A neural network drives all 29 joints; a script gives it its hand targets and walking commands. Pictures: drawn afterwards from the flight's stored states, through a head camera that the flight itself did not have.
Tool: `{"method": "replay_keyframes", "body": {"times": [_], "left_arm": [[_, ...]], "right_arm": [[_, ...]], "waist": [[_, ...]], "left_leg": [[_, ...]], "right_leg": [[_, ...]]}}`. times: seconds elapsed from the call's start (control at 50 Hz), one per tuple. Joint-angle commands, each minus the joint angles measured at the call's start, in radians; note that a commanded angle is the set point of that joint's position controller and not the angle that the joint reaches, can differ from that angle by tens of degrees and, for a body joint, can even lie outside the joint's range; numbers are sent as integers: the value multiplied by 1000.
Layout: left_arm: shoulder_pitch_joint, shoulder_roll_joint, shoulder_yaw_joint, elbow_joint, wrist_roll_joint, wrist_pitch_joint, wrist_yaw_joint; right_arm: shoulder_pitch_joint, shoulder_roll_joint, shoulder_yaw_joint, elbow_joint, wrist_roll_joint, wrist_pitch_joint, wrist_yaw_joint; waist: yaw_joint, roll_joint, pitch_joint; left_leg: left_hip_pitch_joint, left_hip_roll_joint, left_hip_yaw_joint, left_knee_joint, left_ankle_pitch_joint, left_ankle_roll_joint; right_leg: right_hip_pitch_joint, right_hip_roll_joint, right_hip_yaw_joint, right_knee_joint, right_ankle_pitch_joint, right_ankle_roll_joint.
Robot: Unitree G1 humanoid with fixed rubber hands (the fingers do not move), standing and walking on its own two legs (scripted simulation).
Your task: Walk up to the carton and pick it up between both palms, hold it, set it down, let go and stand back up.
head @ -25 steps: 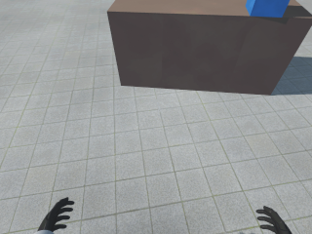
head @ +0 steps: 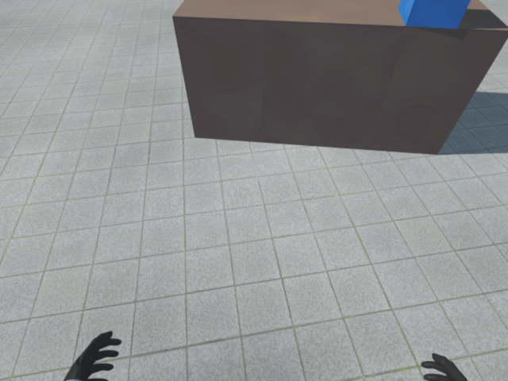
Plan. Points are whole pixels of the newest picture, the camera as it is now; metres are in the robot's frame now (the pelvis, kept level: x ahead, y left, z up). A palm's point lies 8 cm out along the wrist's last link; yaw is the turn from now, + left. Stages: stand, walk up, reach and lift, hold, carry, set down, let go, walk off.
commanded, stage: stand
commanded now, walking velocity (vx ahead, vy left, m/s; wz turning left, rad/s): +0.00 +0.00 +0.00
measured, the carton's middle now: out of the picture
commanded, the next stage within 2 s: none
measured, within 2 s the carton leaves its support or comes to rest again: neither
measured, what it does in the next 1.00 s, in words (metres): stands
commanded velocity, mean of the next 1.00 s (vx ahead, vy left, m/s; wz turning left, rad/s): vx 0.00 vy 0.00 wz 0.00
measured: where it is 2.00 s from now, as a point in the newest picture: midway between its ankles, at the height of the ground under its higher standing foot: outside the picture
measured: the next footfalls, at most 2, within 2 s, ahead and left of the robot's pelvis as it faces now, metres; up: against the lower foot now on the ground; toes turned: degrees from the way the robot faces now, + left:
none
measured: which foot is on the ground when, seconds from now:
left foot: down 0.00-1.00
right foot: down 0.00-1.00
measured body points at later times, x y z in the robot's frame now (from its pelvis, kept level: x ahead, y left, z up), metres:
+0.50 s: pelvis +0.00 +0.00 +0.02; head +0.00 +0.00 +0.47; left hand +0.13 +0.31 -0.08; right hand +0.12 -0.30 -0.09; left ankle +0.00 +0.13 -0.71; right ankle +0.00 -0.12 -0.71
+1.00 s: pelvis +0.00 +0.00 +0.03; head +0.00 +0.00 +0.48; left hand +0.11 +0.31 -0.08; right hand +0.11 -0.30 -0.09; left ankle +0.00 +0.13 -0.71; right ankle +0.00 -0.12 -0.71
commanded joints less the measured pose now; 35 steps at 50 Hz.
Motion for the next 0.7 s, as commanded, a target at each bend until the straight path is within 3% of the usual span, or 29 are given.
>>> {"method": "replay_keyframes", "body": {"times": [0.0,0.04,0.08,0.1,0.12,0.16,0.18,0.2,0.26,0.28,0.3,0.4,0.44,0.48,0.5,0.52,0.56,0.6,0.62,0.68], "left_arm": [[-67,195,43,-50,1,-10,2],[-40,197,46,-24,-2,-11,3],[-67,163,33,-10,-7,-6,1],[-67,177,33,-2,-4,-5,0],[-67,187,41,6,-4,-2,3],[-90,188,32,10,-9,-6,-2],[-65,168,30,27,-15,-7,-3],[-73,166,23,34,-12,-8,-2],[-81,187,26,55,-8,-7,-1],[-76,168,28,69,-13,-6,-3],[-78,182,26,76,-10,-10,-3],[-78,166,24,114,-14,-9,-3],[-89,185,25,129,-10,-12,1],[-97,183,25,136,-13,-5,-2],[-95,174,17,144,-13,-9,0],[-89,173,23,147,-9,-10,-1],[-120,177,20,154,-12,-4,-2],[-105,190,29,171,-22,-4,-7],[-99,175,22,167,-19,-11,-3],[-104,171,23,169,-23,-5,-3]], "right_arm": [[-40,-177,-36,-44,9,-13,-9],[-21,-191,-34,-26,7,-16,-8],[-61,-206,-40,-22,0,-18,-9],[-84,-190,-29,-19,2,-16,-9],[-55,-195,-33,-1,12,-16,-10],[-78,-186,-28,9,11,-12,-10],[-76,-193,-26,21,6,-9,-8],[-68,-192,-25,25,8,-8,-6],[-70,-187,-23,42,3,-10,-2],[-84,-195,-26,52,4,-11,-7],[-78,-176,-20,54,6,-11,-5],[-83,-181,-17,99,6,-9,0],[-86,-176,-12,102,6,-4,-1],[-92,-166,-14,115,5,-4,-1],[-121,-159,-10,112,5,-9,-2],[-116,-173,-14,113,3,-11,-2],[-90,-161,-6,134,2,-4,0],[-120,-170,-10,131,5,-8,3],[-103,-173,-17,145,3,-9,3],[-82,-170,-9,159,9,-8,-1]], "waist": [[-8,5,-71],[-2,48,-96],[0,22,-88],[18,34,-74],[4,-5,-103],[7,11,-58],[13,65,-88],[9,27,-66],[-10,26,-52],[8,36,-93],[-1,0,-105],[-1,22,-86],[2,-12,-76],[0,4,-46],[16,43,-48],[9,11,-48],[-7,13,-79],[9,33,-97],[7,4,-103],[3,-7,-73]], "left_leg": [[36,75,-71,-175,233,64],[48,72,-78,-190,248,60],[65,85,-92,-216,262,69],[43,90,-107,-237,279,71],[80,88,-84,-220,313,65],[74,83,-81,-251,279,63],[97,89,-85,-270,271,65],[86,91,-92,-284,252,65],[112,83,-69,-305,255,47],[125,85,-72,-297,277,53],[129,85,-73,-309,287,45],[157,87,-74,-348,282,40],[158,93,-74,-372,311,42],[142,100,-76,-391,294,41],[142,97,-72,-395,283,39],[141,89,-72,-400,263,38],[166,97,-64,-408,291,37],[174,105,-71,-415,316,39],[187,103,-70,-407,345,32],[157,104,-68,-426,326,31]], "right_leg": [[19,-92,119,-194,262,-72],[62,-91,105,-192,260,-65],[49,-87,90,-196,257,-61],[71,-77,81,-198,245,-56],[79,-84,80,-221,285,-63],[61,-90,107,-253,271,-57],[87,-94,105,-261,272,-59],[88,-98,104,-271,277,-63],[77,-104,111,-320,259,-52],[108,-102,100,-313,287,-56],[126,-102,82,-312,292,-54],[125,-111,99,-366,316,-43],[138,-109,96,-368,303,-34],[144,-107,96,-389,279,-36],[139,-111,105,-405,273,-33],[154,-114,105,-405,279,-36],[170,-121,108,-403,315,-38],[187,-115,99,-412,308,-28],[180,-118,102,-408,330,-36],[193,-117,93,-415,341,-24]]}}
